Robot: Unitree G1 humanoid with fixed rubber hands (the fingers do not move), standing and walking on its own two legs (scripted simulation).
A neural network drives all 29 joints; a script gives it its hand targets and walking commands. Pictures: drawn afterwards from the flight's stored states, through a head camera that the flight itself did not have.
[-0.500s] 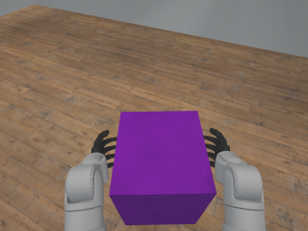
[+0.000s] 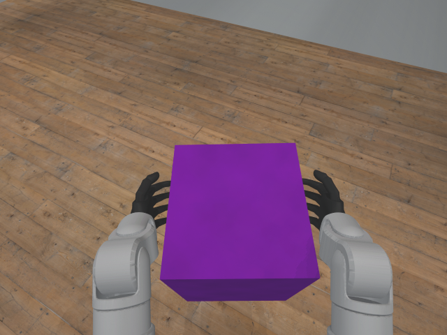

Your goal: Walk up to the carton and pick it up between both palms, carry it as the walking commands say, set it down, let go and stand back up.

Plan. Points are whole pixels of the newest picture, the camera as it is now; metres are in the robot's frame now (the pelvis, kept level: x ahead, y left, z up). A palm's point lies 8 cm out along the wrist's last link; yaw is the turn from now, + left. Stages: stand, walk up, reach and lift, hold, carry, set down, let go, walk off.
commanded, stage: carry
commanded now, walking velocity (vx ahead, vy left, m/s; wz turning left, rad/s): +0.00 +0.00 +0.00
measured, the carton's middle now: (235, 230) +0.31 -0.02 +0.00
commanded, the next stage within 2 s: none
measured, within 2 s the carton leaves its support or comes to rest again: neither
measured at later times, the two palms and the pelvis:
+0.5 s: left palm (134, 149) +0.47 +0.18 +0.05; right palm (273, 143) +0.48 -0.11 +0.05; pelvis +0.19 +0.03 -0.02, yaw +4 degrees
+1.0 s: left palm (59, 155) +0.48 +0.35 +0.04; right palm (186, 112) +0.59 +0.08 +0.04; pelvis +0.28 +0.11 -0.03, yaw +21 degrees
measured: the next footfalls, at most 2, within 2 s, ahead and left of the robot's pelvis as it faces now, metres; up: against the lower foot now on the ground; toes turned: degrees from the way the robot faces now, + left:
left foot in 0.30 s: +0.27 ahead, +0.12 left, +0.00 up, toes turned +9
right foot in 0.54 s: +0.22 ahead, -0.09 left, +0.00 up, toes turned -2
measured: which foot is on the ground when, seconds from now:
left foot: up 0.00-0.28, down 0.30-0.56, up 0.58-0.86, down 0.88-1.00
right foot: down 0.00-0.34, up 0.36-0.52, down 0.54-0.90, up 0.92-1.00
